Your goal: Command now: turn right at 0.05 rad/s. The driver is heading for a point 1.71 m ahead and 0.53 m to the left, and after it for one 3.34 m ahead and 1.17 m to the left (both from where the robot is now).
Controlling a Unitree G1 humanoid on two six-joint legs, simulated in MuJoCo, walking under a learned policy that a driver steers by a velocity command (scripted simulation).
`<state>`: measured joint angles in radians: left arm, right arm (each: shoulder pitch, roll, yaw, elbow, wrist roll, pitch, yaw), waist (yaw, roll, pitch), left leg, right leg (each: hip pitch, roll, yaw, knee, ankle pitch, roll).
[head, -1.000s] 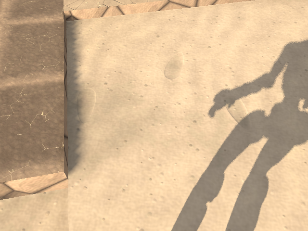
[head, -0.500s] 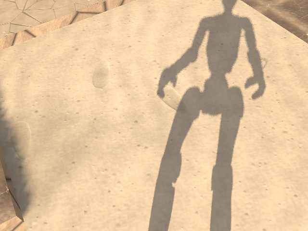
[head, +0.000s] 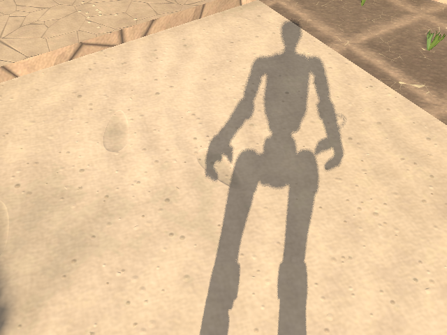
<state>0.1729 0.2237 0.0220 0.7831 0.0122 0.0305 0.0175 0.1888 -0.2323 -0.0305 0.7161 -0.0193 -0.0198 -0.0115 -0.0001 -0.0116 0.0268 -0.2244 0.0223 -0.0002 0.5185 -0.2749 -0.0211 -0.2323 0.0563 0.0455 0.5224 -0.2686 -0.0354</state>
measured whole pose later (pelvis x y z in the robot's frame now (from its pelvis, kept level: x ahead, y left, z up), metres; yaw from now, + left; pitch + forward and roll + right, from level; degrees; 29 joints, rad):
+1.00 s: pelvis +0.00 +0.02 +0.00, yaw +0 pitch -1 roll +0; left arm 0.19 0.21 0.02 1.13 0.00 0.02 0.04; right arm 0.26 -0.22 0.00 1.00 -0.01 -0.02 -0.03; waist 0.00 0.00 0.04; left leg -0.19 0.00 0.00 0.47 -0.25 0.01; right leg -0.19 0.03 0.05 0.47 -0.25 -0.01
